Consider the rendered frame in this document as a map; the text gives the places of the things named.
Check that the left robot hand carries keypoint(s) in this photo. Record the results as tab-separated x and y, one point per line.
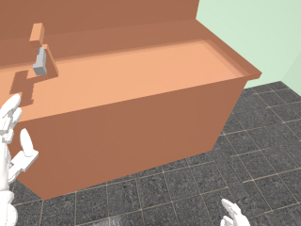
10	114

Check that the counter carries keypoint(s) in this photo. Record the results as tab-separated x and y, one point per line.
130	85

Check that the tap lever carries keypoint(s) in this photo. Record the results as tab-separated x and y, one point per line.
39	66

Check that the right robot hand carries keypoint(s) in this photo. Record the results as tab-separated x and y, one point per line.
235	213

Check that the left robot forearm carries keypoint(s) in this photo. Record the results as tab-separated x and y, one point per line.
8	213

